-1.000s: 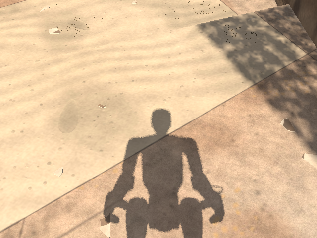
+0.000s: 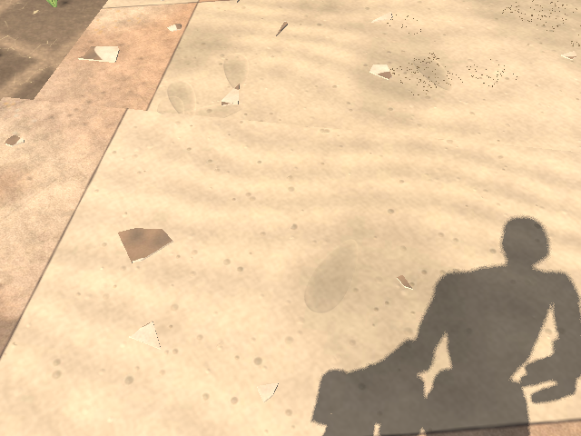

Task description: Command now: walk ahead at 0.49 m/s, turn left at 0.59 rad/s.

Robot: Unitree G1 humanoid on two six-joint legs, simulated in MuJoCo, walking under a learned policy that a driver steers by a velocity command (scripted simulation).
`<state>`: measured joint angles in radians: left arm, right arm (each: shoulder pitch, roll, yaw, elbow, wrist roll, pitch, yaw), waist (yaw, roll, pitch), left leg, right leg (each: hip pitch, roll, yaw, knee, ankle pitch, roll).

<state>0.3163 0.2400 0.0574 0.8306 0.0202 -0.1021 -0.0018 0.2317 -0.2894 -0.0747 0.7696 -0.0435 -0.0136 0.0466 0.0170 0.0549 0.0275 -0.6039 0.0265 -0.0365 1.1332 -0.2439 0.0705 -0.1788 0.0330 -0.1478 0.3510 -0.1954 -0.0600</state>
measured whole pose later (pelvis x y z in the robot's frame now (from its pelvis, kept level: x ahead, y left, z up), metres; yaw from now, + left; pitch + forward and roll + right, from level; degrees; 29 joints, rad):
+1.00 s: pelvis +0.48 +0.09 -0.01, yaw +18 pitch -1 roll +1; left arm 0.22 0.20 0.01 0.89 0.01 -0.05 0.01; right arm 0.26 -0.23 -0.03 0.95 -0.03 -0.01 -0.01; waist -0.01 0.03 0.09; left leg -0.35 -0.04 -0.05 0.98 -0.44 0.01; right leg -0.32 0.04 -0.09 0.41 -0.09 -0.10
